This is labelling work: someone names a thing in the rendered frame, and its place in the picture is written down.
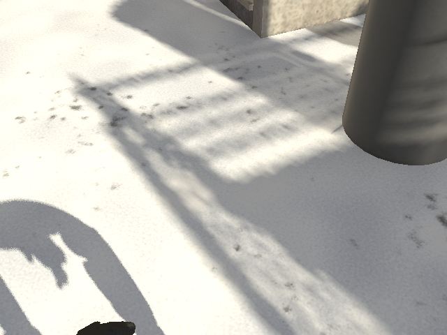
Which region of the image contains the left robot hand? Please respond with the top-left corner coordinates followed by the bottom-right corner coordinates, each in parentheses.
top-left (76, 321), bottom-right (135, 335)

